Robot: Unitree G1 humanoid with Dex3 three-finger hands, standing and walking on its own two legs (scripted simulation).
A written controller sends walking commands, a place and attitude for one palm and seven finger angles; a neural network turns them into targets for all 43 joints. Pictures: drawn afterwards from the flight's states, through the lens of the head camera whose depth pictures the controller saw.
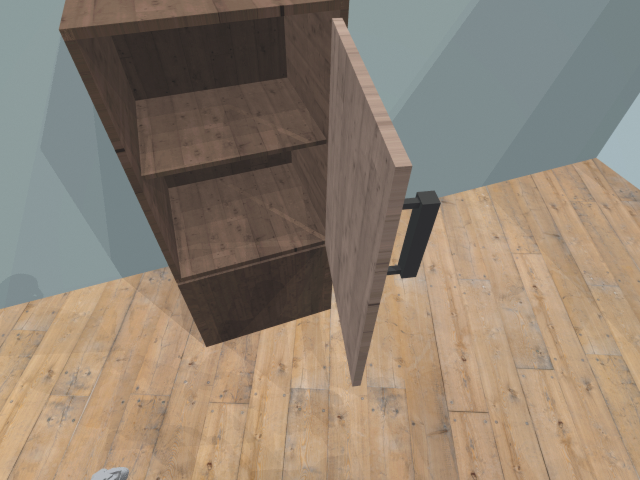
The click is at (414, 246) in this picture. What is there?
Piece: cupboard door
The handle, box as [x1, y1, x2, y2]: [387, 191, 440, 278]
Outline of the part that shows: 434,191 417,192 414,198 405,198 402,209 411,208 412,211 398,264 394,266 389,266 387,274 399,273 401,278 416,275 440,203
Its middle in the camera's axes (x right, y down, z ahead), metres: +0.12 +0.00 +0.55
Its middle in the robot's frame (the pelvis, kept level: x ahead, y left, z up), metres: +0.43 -0.09 +0.06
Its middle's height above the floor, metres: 0.83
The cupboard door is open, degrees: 78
